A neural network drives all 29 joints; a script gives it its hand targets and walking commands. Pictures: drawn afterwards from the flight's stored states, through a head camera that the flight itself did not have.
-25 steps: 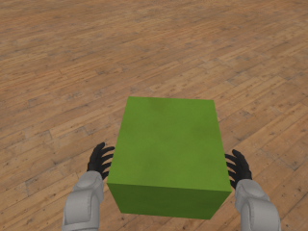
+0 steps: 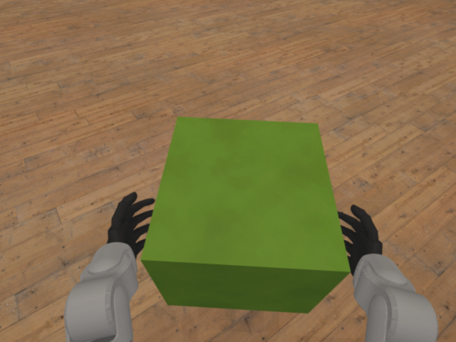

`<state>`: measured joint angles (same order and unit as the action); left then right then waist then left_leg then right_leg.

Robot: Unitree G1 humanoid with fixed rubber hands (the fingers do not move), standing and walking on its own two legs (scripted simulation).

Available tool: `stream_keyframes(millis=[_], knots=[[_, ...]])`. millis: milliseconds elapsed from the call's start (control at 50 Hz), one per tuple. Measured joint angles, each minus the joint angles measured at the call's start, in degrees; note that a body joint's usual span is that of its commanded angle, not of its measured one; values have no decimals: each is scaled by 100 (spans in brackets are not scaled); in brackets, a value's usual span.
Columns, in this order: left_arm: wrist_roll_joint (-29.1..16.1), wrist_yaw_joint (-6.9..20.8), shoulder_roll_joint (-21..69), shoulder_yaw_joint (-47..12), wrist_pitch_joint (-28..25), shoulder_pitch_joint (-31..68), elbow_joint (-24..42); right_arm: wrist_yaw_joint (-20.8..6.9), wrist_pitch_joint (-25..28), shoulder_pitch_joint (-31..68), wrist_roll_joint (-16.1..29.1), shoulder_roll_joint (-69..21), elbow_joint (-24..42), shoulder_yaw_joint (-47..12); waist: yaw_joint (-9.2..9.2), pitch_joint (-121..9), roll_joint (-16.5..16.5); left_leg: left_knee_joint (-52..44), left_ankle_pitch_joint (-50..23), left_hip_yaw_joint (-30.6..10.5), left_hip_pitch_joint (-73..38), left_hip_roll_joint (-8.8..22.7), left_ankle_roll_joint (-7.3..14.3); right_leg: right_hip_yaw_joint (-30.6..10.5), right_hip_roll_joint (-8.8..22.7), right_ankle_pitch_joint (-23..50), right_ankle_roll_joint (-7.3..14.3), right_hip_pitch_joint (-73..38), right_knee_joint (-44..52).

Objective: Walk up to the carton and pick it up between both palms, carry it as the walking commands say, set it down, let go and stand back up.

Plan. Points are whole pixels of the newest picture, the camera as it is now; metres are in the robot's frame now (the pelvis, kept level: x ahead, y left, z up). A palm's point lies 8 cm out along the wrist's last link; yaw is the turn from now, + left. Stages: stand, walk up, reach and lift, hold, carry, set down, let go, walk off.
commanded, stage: carry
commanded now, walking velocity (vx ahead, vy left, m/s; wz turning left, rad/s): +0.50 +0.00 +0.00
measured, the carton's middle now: (242, 214) +0.36 +0.00 +0.03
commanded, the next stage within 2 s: none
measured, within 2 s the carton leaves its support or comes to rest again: neither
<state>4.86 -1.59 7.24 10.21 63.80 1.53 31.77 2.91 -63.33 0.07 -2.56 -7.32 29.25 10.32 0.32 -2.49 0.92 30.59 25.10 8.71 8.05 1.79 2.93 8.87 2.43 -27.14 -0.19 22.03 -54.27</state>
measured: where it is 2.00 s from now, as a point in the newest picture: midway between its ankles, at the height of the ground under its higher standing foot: (239, 276)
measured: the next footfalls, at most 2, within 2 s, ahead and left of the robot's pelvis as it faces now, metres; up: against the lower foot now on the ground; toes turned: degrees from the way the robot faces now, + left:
right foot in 0.14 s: +0.12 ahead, -0.12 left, +0.00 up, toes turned -9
left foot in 0.52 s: +0.33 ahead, +0.10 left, +0.00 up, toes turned +9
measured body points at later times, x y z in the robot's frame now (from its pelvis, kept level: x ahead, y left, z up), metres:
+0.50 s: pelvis +0.19 +0.00 +0.00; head +0.20 +0.00 +0.45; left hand +0.44 +0.18 +0.10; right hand +0.44 -0.18 +0.09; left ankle +0.27 +0.09 -0.72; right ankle +0.08 -0.12 -0.73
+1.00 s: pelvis +0.39 +0.00 +0.01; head +0.40 +0.01 +0.46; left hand +0.64 +0.18 +0.10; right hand +0.64 -0.18 +0.09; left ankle +0.29 +0.09 -0.73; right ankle +0.43 -0.12 -0.71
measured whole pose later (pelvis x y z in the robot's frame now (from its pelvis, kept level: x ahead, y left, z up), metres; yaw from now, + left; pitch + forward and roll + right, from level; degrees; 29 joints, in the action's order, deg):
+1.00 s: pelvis +0.39 +0.00 +0.01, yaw +0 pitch +4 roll -1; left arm 4.9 -2.3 7.2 9.7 69.6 1.5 33.8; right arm 3.5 -70.5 0.1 -3.5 -7.3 32.8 10.3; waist 0.4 -4.2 0.2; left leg 23.0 20.6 8.8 6.7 3.0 0.8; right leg 8.7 3.5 -17.0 -1.3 25.6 -36.4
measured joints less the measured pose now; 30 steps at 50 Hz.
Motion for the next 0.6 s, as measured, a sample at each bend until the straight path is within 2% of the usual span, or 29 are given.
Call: stream_keyframes(millis=[100, 140, 160, 200, 240, 280, 360, 500, 540, 600], knots=[[0, -19, -1, -6, 312, 0, 145, 17, -346, 1, -27, 1, 179, 0, 5, -19, -4, -249, 175, 8, -479, 66, -171, 8, 0, 175, -3, 80, 1204], [0, -33, 0, -7, 407, 0, 160, 18, -450, 0, -45, 1, 203, 0, 6, -107, -5, -152, 311, 11, -489, 66, -251, 66, -13, 843, 98, 38, 1854], [0, -37, 1, -15, 423, -1, 142, 18, -484, 0, -59, 8, 209, 0, 12, -108, 0, 265, 335, 14, -322, 104, -270, 89, -3, 1259, 188, 20, 1888], [0, -43, 2, -20, 456, -1, 88, 21, -566, 2, -96, 12, 208, -1, 20, -100, -21, 1800, 325, 9, 414, 113, -273, 98, 21, 1106, 295, -6, 1854], [0, -44, 5, -21, 471, 1, 89, 23, -595, 3, -112, 6, 225, -1, 16, -104, -28, 3001, 332, 2, 1210, 74, -273, 87, 56, 951, 304, -85, 2016], [0, -45, 7, -21, 475, 1, 115, 26, -596, 3, -101, 6, 249, -1, 10, -111, -21, 3206, 340, -9, 1763, 78, -273, 93, 86, 938, 259, -237, 2248], [0, -44, 9, -25, 476, -1, 186, 39, -588, 1, -69, 3, 309, 0, 7, -121, -16, 2833, 334, -14, 2443, 98, -273, 98, 100, 893, 180, -669, 2625], [0, -38, 8, -41, 476, -2, 264, 50, -589, -1, -48, 4, 396, 0, 2, -312, -8, 531, -777, -22, 2263, 88, -273, 105, 95, 402, -109, -1366, 2762], [0, -38, 4, -43, 478, -3, 260, 52, -591, 0, -48, 2, 392, 0, -1, -339, -15, 164, -1685, -12, 2030, 96, -101, 102, 139, 172, -203, -1322, 2173], [0, -40, 0, -42, 509, -7, 155, 57, -670, -1, -95, 0, 350, 1, -9, -167, -48, 240, -1408, -15, 1634, 65, 156, -117, 117, 137, -200, -678, 45]])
